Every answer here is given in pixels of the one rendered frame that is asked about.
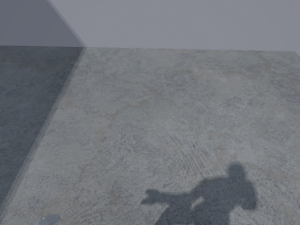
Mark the left robot hand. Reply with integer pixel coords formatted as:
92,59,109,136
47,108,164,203
36,214,61,225

